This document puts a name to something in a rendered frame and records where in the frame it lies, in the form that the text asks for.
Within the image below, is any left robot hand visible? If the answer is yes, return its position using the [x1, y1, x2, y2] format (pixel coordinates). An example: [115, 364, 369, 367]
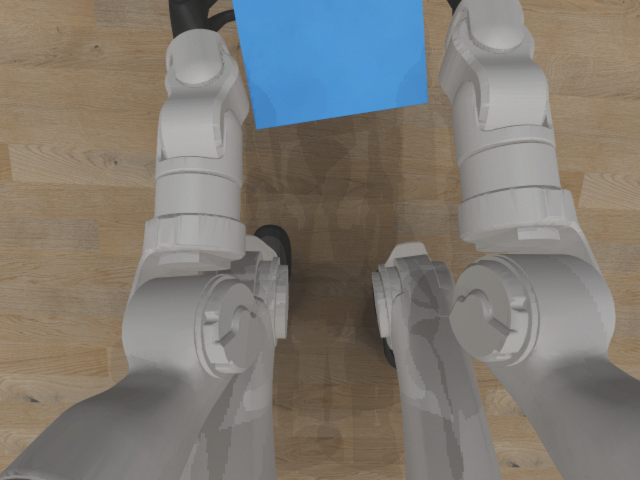
[169, 0, 236, 39]

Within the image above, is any robot left upper arm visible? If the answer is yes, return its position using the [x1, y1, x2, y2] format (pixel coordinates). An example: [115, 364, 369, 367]
[0, 274, 263, 480]

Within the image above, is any right robot forearm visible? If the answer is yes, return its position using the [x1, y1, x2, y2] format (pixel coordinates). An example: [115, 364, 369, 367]
[439, 0, 605, 280]

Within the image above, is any carton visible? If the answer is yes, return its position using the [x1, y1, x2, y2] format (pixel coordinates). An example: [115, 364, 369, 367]
[232, 0, 428, 130]

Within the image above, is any robot left thigh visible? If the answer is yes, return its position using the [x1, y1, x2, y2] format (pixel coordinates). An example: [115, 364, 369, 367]
[180, 251, 289, 480]

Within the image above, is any robot right upper arm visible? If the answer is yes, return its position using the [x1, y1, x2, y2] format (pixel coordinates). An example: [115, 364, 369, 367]
[449, 254, 640, 480]

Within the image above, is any robot left foot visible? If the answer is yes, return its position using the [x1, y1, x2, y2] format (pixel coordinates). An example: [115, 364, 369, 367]
[254, 225, 291, 283]

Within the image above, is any left robot forearm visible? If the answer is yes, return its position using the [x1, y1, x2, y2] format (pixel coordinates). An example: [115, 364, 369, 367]
[122, 29, 249, 348]

